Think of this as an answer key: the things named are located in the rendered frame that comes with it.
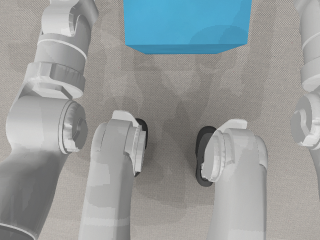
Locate left robot upper arm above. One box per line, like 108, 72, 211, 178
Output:
0, 95, 88, 240

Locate robot left foot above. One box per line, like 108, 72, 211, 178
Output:
134, 118, 148, 177

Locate left robot forearm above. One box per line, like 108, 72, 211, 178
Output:
5, 0, 99, 142

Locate right robot forearm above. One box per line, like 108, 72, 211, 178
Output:
293, 0, 320, 92

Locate right robot upper arm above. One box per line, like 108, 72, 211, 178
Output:
290, 89, 320, 201

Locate carton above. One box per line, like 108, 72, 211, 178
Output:
123, 0, 252, 55

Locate left robot shin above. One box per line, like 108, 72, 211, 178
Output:
90, 110, 140, 173

